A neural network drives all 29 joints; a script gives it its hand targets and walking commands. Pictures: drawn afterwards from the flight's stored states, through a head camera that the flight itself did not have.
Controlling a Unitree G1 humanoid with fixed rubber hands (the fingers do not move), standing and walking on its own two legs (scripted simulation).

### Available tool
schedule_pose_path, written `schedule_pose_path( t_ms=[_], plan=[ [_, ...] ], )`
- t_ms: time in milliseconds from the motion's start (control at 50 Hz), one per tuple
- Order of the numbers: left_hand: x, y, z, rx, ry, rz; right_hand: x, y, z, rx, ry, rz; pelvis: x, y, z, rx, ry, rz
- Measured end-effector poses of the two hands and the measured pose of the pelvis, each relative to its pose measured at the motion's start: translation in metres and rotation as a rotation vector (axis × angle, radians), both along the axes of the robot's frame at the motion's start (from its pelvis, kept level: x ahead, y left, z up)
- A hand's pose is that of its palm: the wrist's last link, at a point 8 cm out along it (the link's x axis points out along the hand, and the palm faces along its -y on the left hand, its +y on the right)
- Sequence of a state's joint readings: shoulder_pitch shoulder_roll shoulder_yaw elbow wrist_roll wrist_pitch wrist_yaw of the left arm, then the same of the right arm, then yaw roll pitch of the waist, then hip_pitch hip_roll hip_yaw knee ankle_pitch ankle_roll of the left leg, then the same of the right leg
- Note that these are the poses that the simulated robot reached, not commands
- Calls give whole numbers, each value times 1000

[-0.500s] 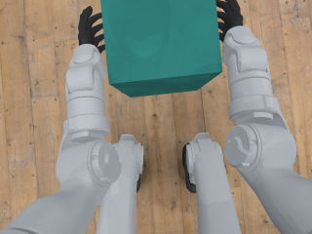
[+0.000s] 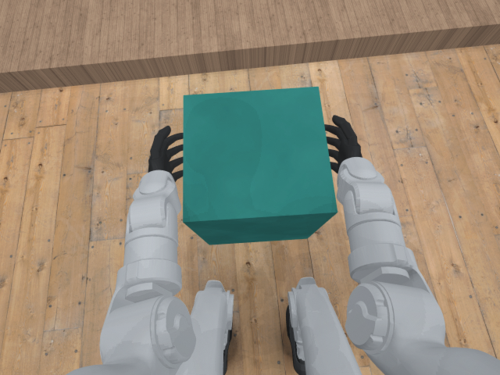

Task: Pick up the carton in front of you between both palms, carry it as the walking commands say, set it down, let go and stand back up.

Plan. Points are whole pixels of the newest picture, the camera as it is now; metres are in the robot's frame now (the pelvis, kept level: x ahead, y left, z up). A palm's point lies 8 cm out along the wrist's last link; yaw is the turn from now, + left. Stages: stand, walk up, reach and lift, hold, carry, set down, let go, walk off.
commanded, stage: reach and lift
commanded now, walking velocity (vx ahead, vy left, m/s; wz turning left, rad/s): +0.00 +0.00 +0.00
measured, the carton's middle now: (255, 178) +0.44 +0.01 -0.10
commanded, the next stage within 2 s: hold in 1.72 s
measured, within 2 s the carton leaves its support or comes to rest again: neither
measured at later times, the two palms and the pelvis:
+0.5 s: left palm (121, 163) +0.37 +0.15 +0.12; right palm (394, 154) +0.37 -0.14 +0.12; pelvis +0.05 +0.01 +0.13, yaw +0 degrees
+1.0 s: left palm (86, 158) +0.35 +0.15 +0.18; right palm (437, 152) +0.34 -0.15 +0.18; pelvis +0.04 +0.01 +0.16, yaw +0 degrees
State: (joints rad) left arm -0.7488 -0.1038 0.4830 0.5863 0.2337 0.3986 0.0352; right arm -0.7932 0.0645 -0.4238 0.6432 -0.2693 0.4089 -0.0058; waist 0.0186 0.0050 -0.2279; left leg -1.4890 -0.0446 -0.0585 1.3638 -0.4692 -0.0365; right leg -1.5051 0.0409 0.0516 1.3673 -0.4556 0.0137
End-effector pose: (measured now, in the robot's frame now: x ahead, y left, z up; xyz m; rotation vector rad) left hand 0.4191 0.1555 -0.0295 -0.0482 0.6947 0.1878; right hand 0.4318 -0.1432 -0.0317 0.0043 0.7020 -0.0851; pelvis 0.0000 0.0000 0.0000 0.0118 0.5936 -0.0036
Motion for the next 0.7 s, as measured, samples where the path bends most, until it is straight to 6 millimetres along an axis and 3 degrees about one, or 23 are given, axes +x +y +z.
schedule_pose_path(
  t_ms=[460,700],
  plan=[
    [-43,-1,136,0,-6,-38,-54,-2,136,4,-7,-41,42,7,118,-13,-331,-3],
    [-62,-1,201,23,-43,-76,-79,-2,202,-15,-44,-48,57,8,154,-16,-554,-3]
  ],
)
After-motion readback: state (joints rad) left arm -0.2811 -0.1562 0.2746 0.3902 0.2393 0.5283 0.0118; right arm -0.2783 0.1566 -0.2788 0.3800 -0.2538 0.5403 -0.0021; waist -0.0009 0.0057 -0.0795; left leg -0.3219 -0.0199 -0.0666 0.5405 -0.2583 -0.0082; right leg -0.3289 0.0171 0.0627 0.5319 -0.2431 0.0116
